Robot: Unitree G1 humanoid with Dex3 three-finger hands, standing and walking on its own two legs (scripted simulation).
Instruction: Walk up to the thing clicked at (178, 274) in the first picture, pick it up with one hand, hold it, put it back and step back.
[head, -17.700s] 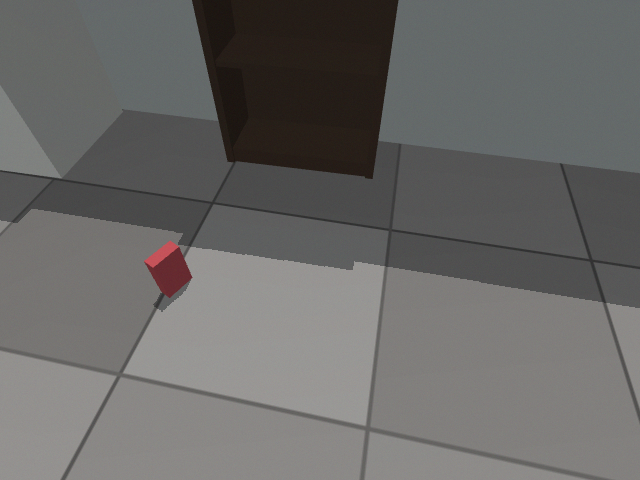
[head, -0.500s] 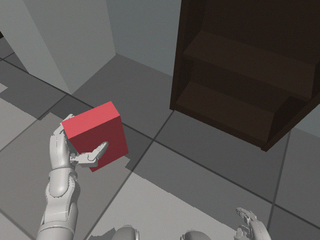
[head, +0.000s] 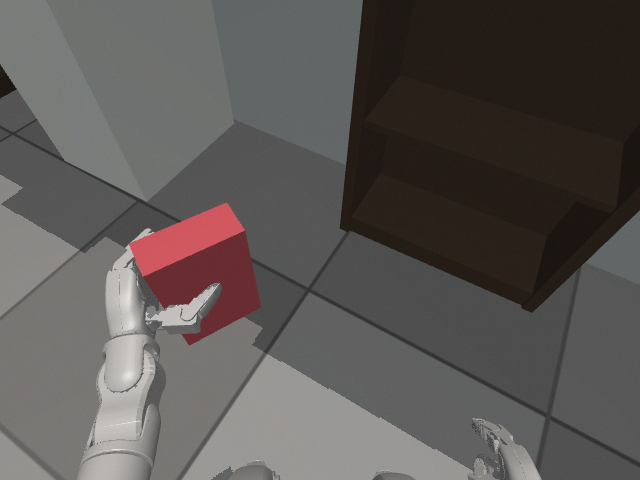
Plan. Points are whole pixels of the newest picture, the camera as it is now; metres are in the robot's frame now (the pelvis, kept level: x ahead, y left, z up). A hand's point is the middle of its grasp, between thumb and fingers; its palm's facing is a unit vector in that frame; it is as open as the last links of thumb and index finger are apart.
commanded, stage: hold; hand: left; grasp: from the side
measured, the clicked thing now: (206, 280) +0.36 +0.15 +0.03
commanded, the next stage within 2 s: none
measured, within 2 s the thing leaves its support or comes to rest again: neither
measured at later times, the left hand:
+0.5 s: hand (184, 285) +0.33 +0.17 +0.07, palm faces +0.20 -0.98 +0.01, open 9.0 cm
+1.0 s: hand (187, 284) +0.33 +0.16 +0.06, palm faces +0.20 -0.98 +0.01, open 9.0 cm
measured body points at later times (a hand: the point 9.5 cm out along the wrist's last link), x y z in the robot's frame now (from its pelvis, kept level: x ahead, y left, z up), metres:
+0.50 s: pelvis +0.00 +0.00 +0.01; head +0.04 +0.00 +0.45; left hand +0.31 +0.22 +0.07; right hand +0.13 -0.24 -0.10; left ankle +0.02 +0.12 -0.70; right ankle -0.01 -0.13 -0.70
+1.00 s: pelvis +0.00 +0.00 +0.01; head +0.04 +0.00 +0.45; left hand +0.32 +0.22 +0.06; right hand +0.14 -0.25 -0.10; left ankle +0.02 +0.12 -0.70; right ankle -0.01 -0.13 -0.70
